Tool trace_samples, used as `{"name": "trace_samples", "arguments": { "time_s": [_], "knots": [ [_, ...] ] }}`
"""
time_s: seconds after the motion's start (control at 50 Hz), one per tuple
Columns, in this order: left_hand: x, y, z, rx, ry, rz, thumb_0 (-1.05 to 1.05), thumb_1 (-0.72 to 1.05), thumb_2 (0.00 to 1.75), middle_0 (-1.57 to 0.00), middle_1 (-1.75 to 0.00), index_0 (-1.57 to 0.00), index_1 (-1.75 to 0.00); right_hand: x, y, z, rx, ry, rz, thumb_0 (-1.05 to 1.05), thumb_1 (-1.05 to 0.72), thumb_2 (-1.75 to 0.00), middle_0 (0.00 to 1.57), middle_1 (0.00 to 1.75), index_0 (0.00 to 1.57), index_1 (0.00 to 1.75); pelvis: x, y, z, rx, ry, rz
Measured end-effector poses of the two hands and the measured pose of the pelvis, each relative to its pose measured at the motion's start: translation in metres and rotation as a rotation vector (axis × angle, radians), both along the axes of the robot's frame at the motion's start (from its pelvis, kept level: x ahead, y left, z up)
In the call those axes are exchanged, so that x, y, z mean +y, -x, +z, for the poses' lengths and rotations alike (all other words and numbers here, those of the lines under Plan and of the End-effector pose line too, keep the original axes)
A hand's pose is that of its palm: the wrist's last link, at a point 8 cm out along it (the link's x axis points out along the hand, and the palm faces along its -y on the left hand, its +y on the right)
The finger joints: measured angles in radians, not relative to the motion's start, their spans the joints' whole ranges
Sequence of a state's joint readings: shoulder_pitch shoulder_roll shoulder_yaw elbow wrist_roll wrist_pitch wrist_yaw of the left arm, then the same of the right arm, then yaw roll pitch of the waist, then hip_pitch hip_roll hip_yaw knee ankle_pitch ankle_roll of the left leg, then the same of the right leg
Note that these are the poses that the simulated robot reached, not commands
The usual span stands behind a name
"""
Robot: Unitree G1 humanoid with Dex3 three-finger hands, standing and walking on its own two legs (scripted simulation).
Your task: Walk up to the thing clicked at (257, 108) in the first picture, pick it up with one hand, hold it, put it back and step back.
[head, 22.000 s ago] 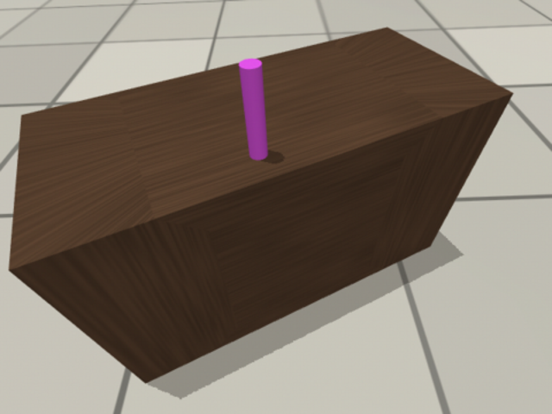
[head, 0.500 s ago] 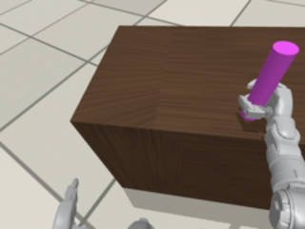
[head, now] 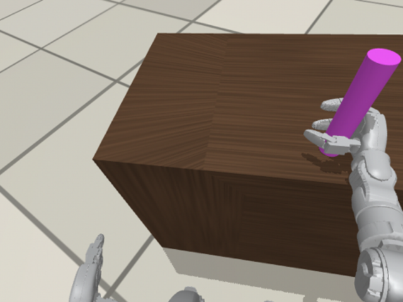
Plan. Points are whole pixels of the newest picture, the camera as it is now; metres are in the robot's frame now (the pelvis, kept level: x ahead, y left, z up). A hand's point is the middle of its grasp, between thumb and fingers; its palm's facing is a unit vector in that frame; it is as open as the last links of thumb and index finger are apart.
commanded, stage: open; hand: right
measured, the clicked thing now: (351, 111) +0.45 -0.20 +0.13
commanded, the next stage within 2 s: withdraw in 0.06 s
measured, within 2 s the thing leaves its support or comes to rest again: neither
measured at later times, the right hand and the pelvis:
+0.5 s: hand (384, 93) +0.46 -0.24 +0.17, palm faces +0.23 +0.97 -0.01, open 14.3 cm; pelvis +0.01 +0.00 +0.01, yaw +0 degrees
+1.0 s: hand out of the picture +0.41 -0.37 +0.21, palm faces +0.51 +0.80 -0.30, open 17.4 cm; pelvis +0.02 +0.00 +0.03, yaw -1 degrees
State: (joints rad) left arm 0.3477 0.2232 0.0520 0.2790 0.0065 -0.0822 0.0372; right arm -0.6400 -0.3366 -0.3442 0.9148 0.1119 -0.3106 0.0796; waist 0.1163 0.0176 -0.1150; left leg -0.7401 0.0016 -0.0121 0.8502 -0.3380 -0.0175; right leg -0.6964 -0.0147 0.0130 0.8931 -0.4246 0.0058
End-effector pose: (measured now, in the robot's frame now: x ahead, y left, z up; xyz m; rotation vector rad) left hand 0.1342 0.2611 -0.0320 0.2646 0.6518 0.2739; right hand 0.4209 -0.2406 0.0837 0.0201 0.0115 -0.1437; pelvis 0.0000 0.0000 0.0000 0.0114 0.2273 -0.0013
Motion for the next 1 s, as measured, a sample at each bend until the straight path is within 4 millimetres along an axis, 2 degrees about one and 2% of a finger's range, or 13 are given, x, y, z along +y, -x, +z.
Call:
{"name": "trace_samples", "arguments": {
  "time_s": [0.24,0.34,0.42,0.52,0.64,0.68,0.74,0.8,0.92,1.0],
  "knots": [
    [0.002,-0.004,-0.002,0.012,0.004,0.004,-0.01,-0.54,0.06,-0.06,-0.05,-0.06,-0.06,-0.004,0.001,-0.001,0.002,0.002,-0.01,0.0,0.23,-0.36,0.73,0.54,0.72,0.55,0.0,-0.004,0.0,-0.001,0.001,-0.001],
    [0.01,-0.005,0.004,0.0,-0.013,0.027,-0.01,-0.52,0.04,-0.06,-0.06,-0.07,-0.05,-0.013,-0.001,0.015,-0.024,0.018,-0.033,0.0,0.28,-0.3,0.58,0.44,0.57,0.44,0.0,-0.005,0.003,-0.015,0.0,0.001],
    [0.011,-0.006,0.008,-0.003,-0.011,0.034,-0.01,-0.5,0.03,-0.06,-0.06,-0.07,-0.04,-0.029,-0.002,0.047,-0.079,0.033,-0.068,0.0,0.3,-0.28,0.48,0.38,0.47,0.39,0.0,-0.008,0.008,-0.034,0.0,0.001],
    [-0.003,-0.009,-0.002,0.02,0.05,0.019,-0.01,-0.5,0.03,-0.05,-0.05,-0.06,-0.04,-0.055,-0.001,0.092,-0.105,0.055,-0.092,-0.01,0.31,-0.25,0.38,0.31,0.37,0.32,0.001,-0.012,0.015,-0.059,-0.001,-0.006],
    [-0.012,-0.021,-0.007,0.005,0.093,-0.005,-0.01,-0.51,0.04,-0.06,-0.05,-0.06,-0.04,-0.074,0.003,0.122,-0.044,0.065,-0.052,0.0,0.35,-0.18,0.26,0.21,0.25,0.22,0.001,-0.014,0.02,-0.076,0.004,-0.014],
    [-0.011,-0.025,-0.002,-0.012,0.089,-0.01,-0.01,-0.52,0.04,-0.06,-0.05,-0.06,-0.05,-0.079,0.004,0.131,-0.021,0.139,-0.058,0.0,0.37,-0.15,0.21,0.18,0.2,0.18,0.001,-0.014,0.021,-0.087,0.008,-0.01],
    [-0.005,-0.027,0.006,-0.033,0.077,-0.019,-0.01,-0.53,0.05,-0.07,-0.06,-0.06,-0.06,-0.09,0.006,0.139,-0.001,0.206,-0.107,0.0,0.42,-0.11,0.16,0.13,0.15,0.14,0.003,-0.014,0.024,-0.097,0.012,-0.009],
    [0.0,-0.021,0.008,-0.002,0.071,-0.026,-0.01,-0.53,0.05,-0.07,-0.06,-0.06,-0.06,-0.106,0.011,0.136,0.031,0.251,-0.17,-0.01,0.46,-0.08,0.12,0.1,0.12,0.1,0.005,-0.015,0.027,-0.095,0.014,-0.007],
    [0.0,-0.003,-0.005,0.128,0.085,-0.03,-0.01,-0.53,0.05,-0.06,-0.05,-0.06,-0.05,-0.146,0.034,0.132,0.062,0.294,-0.33,-0.01,0.51,-0.05,0.08,0.07,0.08,0.07,0.006,-0.017,0.03,-0.093,0.01,-0.008],
    [0.003,-0.01,-0.008,0.14,0.072,-0.027,-0.01,-0.52,0.06,-0.06,-0.05,-0.06,-0.04,-0.161,0.053,0.143,0.032,0.338,-0.408,-0.01,0.53,-0.05,0.07,0.06,0.07,0.06,0.002,-0.019,0.032,-0.1,0.002,-0.01]
  ]
}}
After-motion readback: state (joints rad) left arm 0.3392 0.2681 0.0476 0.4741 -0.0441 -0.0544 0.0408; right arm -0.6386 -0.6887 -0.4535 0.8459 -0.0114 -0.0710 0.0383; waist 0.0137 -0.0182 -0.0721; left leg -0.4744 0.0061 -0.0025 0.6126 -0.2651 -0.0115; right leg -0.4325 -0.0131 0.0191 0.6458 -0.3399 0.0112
